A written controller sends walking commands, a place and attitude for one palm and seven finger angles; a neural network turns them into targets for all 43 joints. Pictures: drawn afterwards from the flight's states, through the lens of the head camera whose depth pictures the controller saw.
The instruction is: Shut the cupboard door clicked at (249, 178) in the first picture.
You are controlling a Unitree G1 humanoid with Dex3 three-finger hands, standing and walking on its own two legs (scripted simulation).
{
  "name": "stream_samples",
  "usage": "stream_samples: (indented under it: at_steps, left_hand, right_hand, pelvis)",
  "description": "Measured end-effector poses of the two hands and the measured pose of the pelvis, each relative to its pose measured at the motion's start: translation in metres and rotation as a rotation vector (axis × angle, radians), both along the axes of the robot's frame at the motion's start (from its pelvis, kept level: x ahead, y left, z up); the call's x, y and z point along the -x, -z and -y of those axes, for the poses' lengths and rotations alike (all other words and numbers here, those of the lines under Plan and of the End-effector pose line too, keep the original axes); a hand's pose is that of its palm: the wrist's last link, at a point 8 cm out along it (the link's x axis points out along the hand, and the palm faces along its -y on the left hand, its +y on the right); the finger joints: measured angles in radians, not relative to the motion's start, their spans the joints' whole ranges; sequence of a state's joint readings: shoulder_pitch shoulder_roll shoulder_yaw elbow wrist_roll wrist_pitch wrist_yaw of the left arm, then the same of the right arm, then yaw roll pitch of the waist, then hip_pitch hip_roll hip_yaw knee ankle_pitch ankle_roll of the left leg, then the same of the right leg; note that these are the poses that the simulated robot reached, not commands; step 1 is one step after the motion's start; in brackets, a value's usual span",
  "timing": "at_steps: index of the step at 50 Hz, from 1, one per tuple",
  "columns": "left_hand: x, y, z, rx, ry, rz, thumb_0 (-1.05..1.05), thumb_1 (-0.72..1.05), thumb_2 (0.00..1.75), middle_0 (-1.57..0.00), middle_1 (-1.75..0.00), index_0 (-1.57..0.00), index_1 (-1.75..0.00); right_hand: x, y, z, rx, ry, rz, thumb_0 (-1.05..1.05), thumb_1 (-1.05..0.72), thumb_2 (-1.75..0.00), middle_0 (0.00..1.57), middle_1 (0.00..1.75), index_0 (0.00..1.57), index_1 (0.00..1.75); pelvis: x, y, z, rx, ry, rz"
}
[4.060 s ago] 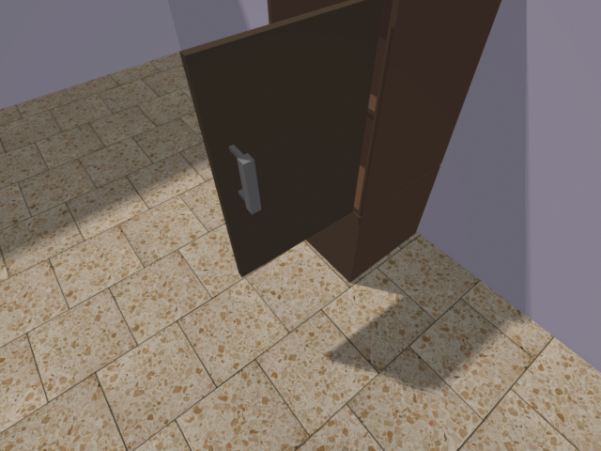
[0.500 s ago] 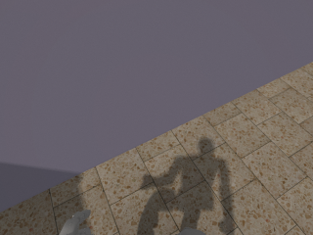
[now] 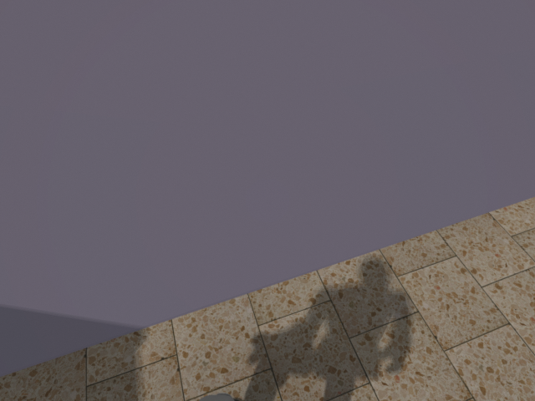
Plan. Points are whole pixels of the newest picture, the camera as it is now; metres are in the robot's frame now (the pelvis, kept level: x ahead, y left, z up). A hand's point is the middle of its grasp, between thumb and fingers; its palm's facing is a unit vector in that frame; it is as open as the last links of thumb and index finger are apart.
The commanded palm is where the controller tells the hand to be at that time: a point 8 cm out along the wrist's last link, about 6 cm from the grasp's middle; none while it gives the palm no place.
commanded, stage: turn to face it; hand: left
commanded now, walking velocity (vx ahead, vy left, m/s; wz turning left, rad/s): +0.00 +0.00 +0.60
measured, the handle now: out of the picture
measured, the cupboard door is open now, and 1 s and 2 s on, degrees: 88 88 88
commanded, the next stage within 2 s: none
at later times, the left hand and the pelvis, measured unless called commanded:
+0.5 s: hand out of the picture +0.05 +0.18 -0.17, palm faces +0.35 -0.90 -0.28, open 7.4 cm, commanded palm none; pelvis +0.07 -0.04 -0.01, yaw +20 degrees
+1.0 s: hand out of the picture +0.04 +0.10 -0.17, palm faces +0.63 -0.74 -0.23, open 7.4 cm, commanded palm none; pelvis +0.11 -0.08 -0.01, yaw +40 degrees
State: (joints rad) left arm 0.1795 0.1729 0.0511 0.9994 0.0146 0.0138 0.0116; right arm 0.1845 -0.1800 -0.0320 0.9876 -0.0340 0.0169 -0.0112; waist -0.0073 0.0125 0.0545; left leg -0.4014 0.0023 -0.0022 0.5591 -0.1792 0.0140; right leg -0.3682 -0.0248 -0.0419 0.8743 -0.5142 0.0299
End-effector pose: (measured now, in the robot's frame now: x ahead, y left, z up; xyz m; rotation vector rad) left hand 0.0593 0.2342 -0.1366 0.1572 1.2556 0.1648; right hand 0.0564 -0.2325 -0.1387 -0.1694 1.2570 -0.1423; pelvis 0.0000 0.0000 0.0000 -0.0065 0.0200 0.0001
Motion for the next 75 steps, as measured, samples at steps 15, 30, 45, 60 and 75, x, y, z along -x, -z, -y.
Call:
stream_samples:
  at_steps: [15,30,45,60,75]
  left_hand:
    - [0.019,-0.019,0.024,-0.059,-0.195,-0.015,0.00,0.91,0.90,-0.20,-0.30,-0.20,-0.30]
    - [0.009,-0.016,0.016,-0.095,-0.376,0.028,0.00,0.91,0.90,-0.20,-0.30,-0.19,-0.30]
    - [0.028,-0.021,0.091,-0.057,-0.559,0.012,0.00,0.90,0.90,-0.20,-0.30,-0.20,-0.30]
    - [0.063,-0.015,0.093,-0.088,-0.780,-0.006,0.00,0.91,0.90,-0.20,-0.30,-0.19,-0.30]
    - [0.063,-0.024,0.167,-0.073,-0.946,0.000,0.00,0.90,0.90,-0.20,-0.30,-0.20,-0.30]
  right_hand:
    - [-0.130,-0.017,0.046,0.023,-0.213,0.020,0.01,-0.91,-0.90,0.20,0.30,0.20,0.29]
    - [-0.208,-0.007,0.024,0.021,-0.440,0.066,0.00,-0.90,-0.90,0.21,0.30,0.21,0.30]
    - [-0.274,-0.011,0.014,-0.019,-0.602,0.018,0.01,-0.91,-0.90,0.20,0.30,0.20,0.29]
    - [-0.312,-0.007,-0.017,0.014,-0.822,0.041,0.00,-0.90,-0.90,0.21,0.30,0.21,0.30]
    - [-0.369,-0.012,-0.046,-0.014,-0.986,0.013,0.01,-0.91,-0.90,0.20,0.30,0.20,0.29]
  pelvis:
    - [-0.050,-0.011,0.040,-0.071,-0.220,-0.012]
    - [-0.079,0.001,0.058,-0.020,-0.404,-0.002]
    - [-0.114,-0.010,0.088,-0.060,-0.614,-0.018]
    - [-0.131,-0.001,0.099,-0.016,-0.804,-0.017]
    - [-0.163,-0.011,0.119,-0.058,-1.005,-0.020]
